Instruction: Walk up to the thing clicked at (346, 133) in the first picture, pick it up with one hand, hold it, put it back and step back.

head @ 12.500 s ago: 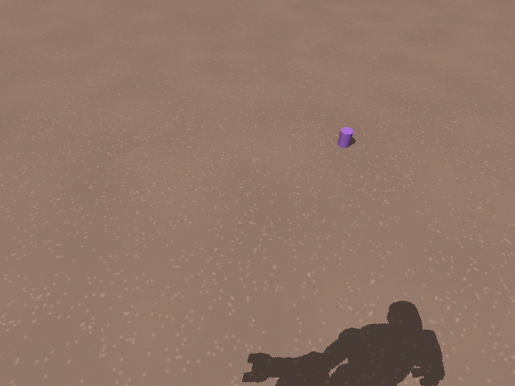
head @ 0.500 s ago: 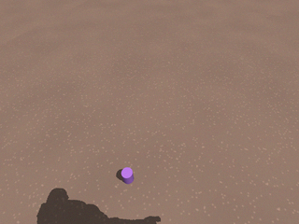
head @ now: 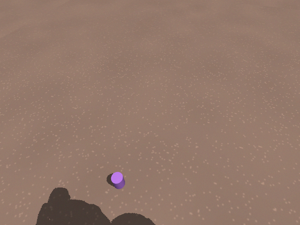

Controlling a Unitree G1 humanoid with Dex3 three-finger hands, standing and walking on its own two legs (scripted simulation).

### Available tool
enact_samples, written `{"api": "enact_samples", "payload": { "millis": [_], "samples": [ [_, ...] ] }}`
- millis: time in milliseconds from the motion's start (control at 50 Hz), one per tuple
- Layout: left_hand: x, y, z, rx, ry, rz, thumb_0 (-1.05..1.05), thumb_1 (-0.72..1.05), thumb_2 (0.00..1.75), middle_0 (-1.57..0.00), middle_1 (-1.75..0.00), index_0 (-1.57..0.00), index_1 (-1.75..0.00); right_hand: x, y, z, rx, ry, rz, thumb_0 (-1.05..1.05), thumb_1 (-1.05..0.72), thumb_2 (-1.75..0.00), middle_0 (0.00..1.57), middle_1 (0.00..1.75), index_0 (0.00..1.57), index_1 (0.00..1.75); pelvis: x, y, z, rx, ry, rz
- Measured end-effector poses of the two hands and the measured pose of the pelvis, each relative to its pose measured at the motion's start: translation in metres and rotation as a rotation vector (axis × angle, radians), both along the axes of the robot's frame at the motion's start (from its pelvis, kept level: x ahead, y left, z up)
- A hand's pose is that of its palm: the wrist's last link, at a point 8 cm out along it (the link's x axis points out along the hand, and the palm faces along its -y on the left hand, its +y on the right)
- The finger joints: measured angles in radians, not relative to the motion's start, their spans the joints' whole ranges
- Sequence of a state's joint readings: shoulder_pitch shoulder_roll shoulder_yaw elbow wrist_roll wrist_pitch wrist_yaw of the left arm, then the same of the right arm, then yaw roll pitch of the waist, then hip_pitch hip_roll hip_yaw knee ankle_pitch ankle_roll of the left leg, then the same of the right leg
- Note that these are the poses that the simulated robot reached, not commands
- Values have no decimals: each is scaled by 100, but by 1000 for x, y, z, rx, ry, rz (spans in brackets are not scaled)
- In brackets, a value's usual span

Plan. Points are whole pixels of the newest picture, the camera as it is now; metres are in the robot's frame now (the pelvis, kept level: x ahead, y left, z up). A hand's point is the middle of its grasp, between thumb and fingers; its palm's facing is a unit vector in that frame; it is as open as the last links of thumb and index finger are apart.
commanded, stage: walk up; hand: left
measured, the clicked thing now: (118, 180) +0.48 +0.25 -0.71
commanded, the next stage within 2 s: none
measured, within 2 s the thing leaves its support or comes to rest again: neither
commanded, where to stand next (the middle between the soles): +0.10 +0.02 m, yaw +0 degrees
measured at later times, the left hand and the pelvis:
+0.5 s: hand (76, 220) +0.17 +0.25 -0.15, palm faces +0.05 -0.93 -0.36, open 7.4 cm; pelvis +0.09 -0.01 +0.00, yaw +2 degrees
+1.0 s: hand out of the picture +0.10 +0.33 -0.15, palm faces +0.05 -0.87 -0.48, open 7.4 cm; pelvis +0.06 +0.03 -0.01, yaw +3 degrees
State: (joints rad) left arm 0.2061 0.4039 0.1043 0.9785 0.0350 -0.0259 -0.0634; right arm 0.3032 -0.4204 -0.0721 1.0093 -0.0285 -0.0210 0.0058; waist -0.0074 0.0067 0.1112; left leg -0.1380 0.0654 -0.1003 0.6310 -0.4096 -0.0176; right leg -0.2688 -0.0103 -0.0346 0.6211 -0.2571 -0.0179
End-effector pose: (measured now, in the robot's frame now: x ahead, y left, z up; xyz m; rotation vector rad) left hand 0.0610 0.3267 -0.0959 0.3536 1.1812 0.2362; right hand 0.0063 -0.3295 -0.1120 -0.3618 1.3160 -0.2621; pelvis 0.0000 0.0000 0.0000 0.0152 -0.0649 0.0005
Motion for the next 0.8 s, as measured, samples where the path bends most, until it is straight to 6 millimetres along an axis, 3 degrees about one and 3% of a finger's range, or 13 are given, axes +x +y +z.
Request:
{"api": "enact_samples", "payload": {
  "millis": [100, 240, 420, 560, 680, 800],
  "samples": [
    [5, -24, 12, 4, 11, 28, 1, 90, 90, -21, -30, -21, -30, 35, -12, 3, 17, -11, 8, 1, -90, -90, 20, 30, 20, 30, 25, -14, 10, 7, -4, 1],
    [26, -42, 14, 6, 27, 30, 1, 90, 90, -21, -30, -21, -30, 93, -6, 3, 59, -48, 57, 1, -90, -90, 20, 30, 20, 30, 55, -21, 15, -9, 4, 5],
    [77, -37, -16, -25, -5, 51, 1, 90, 90, -21, -30, -21, -30, 161, 25, -10, 80, -80, 114, 1, -90, -90, 20, 30, 20, 30, 86, -13, -3, -1, 13, 34],
    [105, -36, -15, -23, -36, 32, 1, 90, 90, -21, -30, -21, -30, 210, 35, -1, 91, -203, 145, 1, -90, -90, 21, 30, 21, 30, 88, -13, -1, -17, 19, 19],
    [90, -33, -5, 54, -44, 22, 1, 90, 90, -21, -30, -21, -30, 235, 24, -7, 109, -268, 140, 1, -90, -90, 21, 30, 21, 30, 82, -20, -9, -30, 9, 26],
    [52, -11, 17, 116, 43, 33, 1, 90, 90, -21, -30, -21, -30, 228, 17, 2, 89, -255, 130, 1, -90, -90, 20, 30, 21, 30, 75, -8, 3, 17, 37, 17]
  ]
}}
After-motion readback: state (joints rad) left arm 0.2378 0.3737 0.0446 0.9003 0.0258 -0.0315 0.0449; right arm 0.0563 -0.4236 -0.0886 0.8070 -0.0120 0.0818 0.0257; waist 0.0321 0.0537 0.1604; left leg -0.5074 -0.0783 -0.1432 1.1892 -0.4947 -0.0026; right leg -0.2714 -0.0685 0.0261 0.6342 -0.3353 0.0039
